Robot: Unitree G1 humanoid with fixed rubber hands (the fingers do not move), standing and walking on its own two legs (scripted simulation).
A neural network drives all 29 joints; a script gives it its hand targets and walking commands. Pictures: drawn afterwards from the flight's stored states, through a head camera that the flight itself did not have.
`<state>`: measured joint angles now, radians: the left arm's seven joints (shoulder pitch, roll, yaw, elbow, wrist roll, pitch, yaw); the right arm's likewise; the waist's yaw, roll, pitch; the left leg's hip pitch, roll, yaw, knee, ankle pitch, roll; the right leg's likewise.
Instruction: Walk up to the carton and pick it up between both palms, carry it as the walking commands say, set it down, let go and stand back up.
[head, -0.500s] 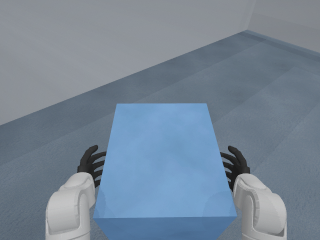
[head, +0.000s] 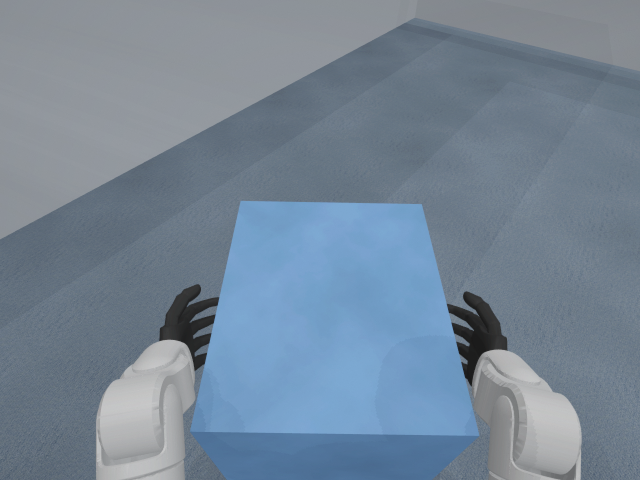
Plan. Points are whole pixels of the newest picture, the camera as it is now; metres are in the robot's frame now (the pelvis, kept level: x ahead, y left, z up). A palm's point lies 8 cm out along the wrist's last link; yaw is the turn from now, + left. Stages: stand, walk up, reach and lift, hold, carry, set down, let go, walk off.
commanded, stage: carry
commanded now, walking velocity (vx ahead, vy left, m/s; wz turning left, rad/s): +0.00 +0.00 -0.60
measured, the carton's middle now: (329, 340) +0.31 +0.00 +0.00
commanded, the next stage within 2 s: none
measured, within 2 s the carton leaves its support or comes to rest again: neither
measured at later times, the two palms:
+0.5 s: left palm (237, 340) +0.26 +0.10 +0.10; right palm (586, 448) +0.16 -0.22 +0.10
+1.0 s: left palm (336, 396) +0.21 +0.00 +0.08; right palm out of the picture +0.02 -0.29 +0.09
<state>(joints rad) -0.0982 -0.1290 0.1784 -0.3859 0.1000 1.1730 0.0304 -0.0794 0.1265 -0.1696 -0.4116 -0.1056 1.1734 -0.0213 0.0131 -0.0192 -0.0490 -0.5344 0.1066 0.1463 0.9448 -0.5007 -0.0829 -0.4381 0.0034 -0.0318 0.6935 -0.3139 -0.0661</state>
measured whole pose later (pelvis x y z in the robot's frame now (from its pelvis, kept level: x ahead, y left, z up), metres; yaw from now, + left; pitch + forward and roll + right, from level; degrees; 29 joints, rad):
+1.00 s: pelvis -0.09 -0.01 +0.00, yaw -34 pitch +3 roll +1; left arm -0.04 -0.11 0.16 -0.46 0.11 1.19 0.03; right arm -0.04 0.13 -0.13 -0.43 -0.11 1.15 -0.01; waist 0.01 -0.05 -0.08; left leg -0.35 0.04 0.15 0.63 -0.31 0.02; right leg -0.57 0.03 -0.01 1.02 -0.44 -0.01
